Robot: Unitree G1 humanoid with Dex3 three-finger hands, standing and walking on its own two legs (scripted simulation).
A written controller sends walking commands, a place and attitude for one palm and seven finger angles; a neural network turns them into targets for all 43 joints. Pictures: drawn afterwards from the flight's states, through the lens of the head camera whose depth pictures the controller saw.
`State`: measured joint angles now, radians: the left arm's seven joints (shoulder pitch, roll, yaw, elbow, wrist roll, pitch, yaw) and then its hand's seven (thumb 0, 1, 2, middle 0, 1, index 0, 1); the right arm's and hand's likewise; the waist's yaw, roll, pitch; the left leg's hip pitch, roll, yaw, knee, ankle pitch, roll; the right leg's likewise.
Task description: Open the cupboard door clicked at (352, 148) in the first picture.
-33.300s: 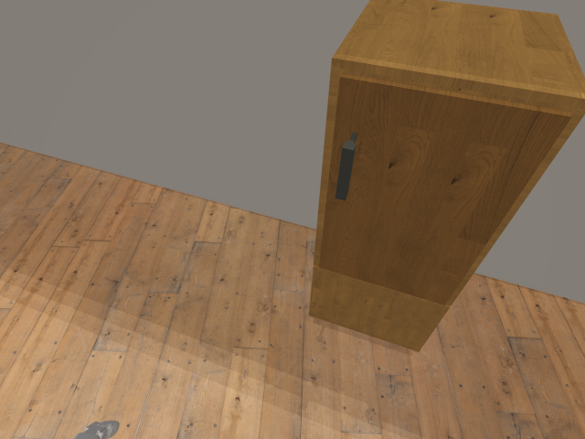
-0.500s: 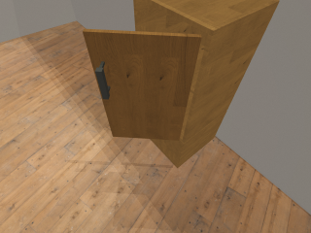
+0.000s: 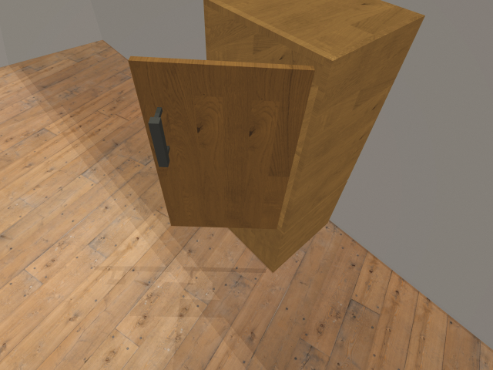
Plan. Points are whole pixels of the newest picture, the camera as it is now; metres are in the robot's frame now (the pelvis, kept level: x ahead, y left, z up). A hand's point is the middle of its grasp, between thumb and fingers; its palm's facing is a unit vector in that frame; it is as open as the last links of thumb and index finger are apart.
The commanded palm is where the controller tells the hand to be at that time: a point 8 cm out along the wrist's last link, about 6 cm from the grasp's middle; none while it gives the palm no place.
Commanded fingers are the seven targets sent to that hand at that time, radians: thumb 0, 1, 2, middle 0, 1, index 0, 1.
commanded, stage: look again from close up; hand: left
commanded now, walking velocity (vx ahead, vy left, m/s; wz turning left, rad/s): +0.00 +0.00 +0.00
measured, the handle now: (161, 137) +0.58 +0.24 +0.01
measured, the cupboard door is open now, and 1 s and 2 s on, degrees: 47 47 47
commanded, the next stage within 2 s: shuffle to correct the standing spot in 0.54 s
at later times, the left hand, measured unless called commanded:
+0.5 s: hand out of the picture -0.01 +0.17 -0.18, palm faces +0.04 -0.98 -0.21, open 7.3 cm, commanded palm none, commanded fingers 0.00 0.90 0.90 -0.20 -0.30 -0.20 -0.30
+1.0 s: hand out of the picture -0.07 +0.15 -0.19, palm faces +0.09 -0.99 -0.13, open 7.4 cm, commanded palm none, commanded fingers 0.00 0.90 0.90 -0.20 -0.30 -0.20 -0.30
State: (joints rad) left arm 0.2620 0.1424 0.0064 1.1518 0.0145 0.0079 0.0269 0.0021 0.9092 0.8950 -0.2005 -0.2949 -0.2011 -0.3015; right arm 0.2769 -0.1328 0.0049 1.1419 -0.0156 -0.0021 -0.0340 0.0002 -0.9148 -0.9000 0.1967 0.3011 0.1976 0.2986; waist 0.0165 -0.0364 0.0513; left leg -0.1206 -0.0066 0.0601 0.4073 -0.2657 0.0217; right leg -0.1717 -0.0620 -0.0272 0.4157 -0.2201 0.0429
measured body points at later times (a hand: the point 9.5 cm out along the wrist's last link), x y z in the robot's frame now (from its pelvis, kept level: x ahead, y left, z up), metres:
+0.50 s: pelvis -0.03 -0.01 -0.01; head -0.05 -0.02 +0.44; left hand -0.01 +0.22 -0.16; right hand -0.01 -0.24 -0.17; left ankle -0.03 +0.10 -0.74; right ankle +0.00 -0.15 -0.74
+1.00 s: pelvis -0.02 +0.00 -0.01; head -0.04 +0.01 +0.44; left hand -0.08 +0.20 -0.18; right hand -0.07 -0.22 -0.17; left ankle -0.03 +0.10 -0.74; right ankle +0.00 -0.14 -0.74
